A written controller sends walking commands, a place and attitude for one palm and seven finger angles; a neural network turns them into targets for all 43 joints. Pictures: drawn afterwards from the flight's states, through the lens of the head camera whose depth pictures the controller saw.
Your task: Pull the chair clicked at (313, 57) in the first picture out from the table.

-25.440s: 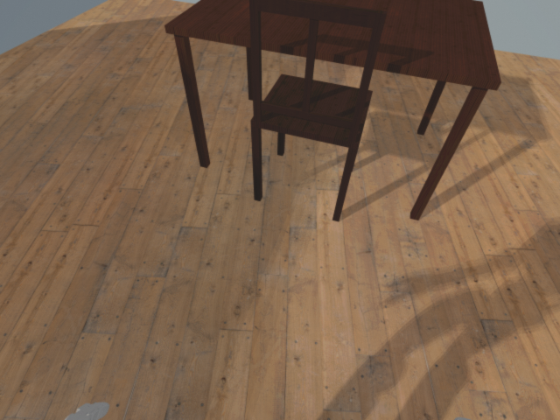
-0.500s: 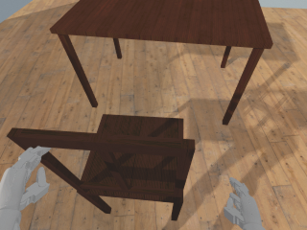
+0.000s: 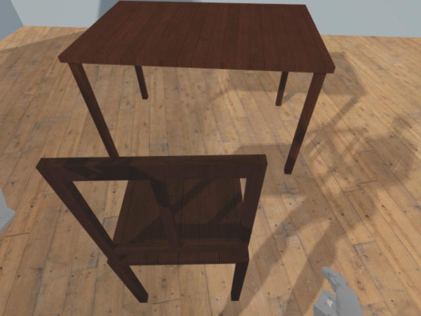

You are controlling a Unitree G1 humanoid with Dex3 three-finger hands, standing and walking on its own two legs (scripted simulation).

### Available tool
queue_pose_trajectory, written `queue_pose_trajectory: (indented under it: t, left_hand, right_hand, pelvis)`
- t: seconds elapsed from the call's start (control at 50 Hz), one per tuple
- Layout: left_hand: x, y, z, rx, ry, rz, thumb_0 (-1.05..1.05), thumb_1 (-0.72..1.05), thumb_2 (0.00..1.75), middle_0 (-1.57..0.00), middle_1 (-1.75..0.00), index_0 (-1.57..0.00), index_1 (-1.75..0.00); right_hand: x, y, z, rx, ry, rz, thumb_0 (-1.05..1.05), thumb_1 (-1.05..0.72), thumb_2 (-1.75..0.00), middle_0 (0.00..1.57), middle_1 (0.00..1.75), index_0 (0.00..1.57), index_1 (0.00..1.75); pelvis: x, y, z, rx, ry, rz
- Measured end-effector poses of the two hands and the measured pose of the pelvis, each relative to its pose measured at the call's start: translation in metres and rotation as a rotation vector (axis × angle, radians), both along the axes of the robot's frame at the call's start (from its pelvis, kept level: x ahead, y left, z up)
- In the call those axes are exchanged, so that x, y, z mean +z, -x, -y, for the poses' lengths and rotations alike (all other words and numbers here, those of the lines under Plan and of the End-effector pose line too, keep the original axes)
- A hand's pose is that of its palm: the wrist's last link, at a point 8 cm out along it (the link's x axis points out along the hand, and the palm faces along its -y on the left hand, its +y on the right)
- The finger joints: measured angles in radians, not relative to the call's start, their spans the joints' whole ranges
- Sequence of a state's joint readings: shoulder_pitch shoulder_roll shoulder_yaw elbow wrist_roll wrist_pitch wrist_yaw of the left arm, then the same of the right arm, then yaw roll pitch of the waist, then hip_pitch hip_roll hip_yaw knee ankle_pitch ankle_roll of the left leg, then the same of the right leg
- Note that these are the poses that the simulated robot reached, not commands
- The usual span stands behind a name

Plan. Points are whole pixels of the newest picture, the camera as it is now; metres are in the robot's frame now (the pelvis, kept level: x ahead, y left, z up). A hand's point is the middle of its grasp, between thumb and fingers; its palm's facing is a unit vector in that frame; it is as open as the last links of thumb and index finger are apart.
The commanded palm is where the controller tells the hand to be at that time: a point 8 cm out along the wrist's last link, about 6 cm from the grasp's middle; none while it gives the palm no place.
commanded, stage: step back with the hand held close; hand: left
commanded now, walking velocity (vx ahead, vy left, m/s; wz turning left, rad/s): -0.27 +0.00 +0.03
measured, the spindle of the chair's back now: (167, 217) +0.34 +0.13 -0.06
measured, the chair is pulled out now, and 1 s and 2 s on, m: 0.63 0.63 0.63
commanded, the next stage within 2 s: stop stepping back and stand still in 0.50 s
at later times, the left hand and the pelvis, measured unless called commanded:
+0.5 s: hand out of the picture +0.12 +0.26 +0.18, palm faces +0.30 -0.80 -0.51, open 7.4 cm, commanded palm +0.06 +0.31 +0.19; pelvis -0.09 +0.02 +0.00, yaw -3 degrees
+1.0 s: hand out of the picture +0.01 +0.29 +0.17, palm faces +0.47 -0.79 -0.40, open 7.4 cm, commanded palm -0.05 +0.32 +0.19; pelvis -0.19 +0.02 +0.00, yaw +0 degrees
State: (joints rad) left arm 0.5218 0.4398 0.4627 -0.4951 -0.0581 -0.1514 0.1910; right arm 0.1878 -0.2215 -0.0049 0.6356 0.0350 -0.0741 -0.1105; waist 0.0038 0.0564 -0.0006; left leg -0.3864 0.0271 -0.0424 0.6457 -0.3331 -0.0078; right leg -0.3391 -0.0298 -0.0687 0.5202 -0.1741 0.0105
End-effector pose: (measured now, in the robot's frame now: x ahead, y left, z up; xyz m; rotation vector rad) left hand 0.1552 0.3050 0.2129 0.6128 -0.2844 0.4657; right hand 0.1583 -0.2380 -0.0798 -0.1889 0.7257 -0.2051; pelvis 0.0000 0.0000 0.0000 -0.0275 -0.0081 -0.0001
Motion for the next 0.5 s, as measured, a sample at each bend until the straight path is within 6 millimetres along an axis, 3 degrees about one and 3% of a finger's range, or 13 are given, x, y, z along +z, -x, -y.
queue_pose_trajectory:
  t: [0.1, 0.14, 0.24, 0.32, 0.42, 0.5]
  left_hand:
    - [-0.043, 0.008, -0.016, 0.002, 0.128, -0.092, 0.0, 0.89, 0.9, -0.2, -0.3, -0.22, -0.31]
    - [-0.05, 0.013, -0.016, -0.02, 0.143, -0.112, 0.01, 0.89, 0.9, -0.21, -0.3, -0.22, -0.3]
    - [-0.026, 0.033, -0.014, -0.09, 0.06, -0.033, 0.01, 0.88, 0.9, -0.21, -0.3, -0.22, -0.3]
    - [-0.009, 0.048, -0.015, -0.096, -0.027, 0.005, 0.01, 0.88, 0.9, -0.21, -0.3, -0.22, -0.3]
    - [-0.012, 0.062, -0.002, -0.139, -0.019, -0.059, 0.01, 0.89, 0.9, -0.21, -0.3, -0.21, -0.3]
    - [-0.016, 0.076, 0.009, -0.202, 0.006, -0.078, 0.01, 0.88, 0.9, -0.21, -0.3, -0.22, -0.3]
  right_hand:
    - [0.001, 0.03, -0.01, -0.028, 0.028, -0.01, 0.01, -0.91, -0.9, 0.21, 0.3, 0.2, 0.3]
    - [0.006, 0.041, -0.016, -0.026, 0.043, -0.004, 0.01, -0.91, -0.9, 0.21, 0.3, 0.2, 0.3]
    - [0.013, 0.06, -0.031, 0.023, 0.046, -0.004, 0.01, -0.91, -0.9, 0.21, 0.3, 0.2, 0.3]
    - [0.006, 0.066, -0.036, 0.073, 0.027, -0.006, 0.01, -0.9, -0.9, 0.21, 0.3, 0.2, 0.3]
    - [-0.005, 0.078, -0.032, 0.088, -0.007, -0.013, 0.01, -0.9, -0.9, 0.21, 0.3, 0.2, 0.3]
    - [0.0, 0.092, -0.021, 0.024, 0.006, -0.003, 0.01, -0.9, -0.9, 0.21, 0.3, 0.2, 0.3]
  pelvis:
    - [-0.004, 0.016, -0.017, -0.016, 0.004, 0.017]
    - [-0.003, 0.022, -0.021, -0.011, 0.016, 0.02]
    - [0.001, 0.036, -0.021, 0.019, 0.034, -0.006]
    - [0.0, 0.053, -0.016, -0.01, 0.012, -0.045]
    - [0.001, 0.084, -0.014, -0.03, 0.05, -0.028]
    - [0.001, 0.09, -0.017, -0.048, 0.025, -0.014]
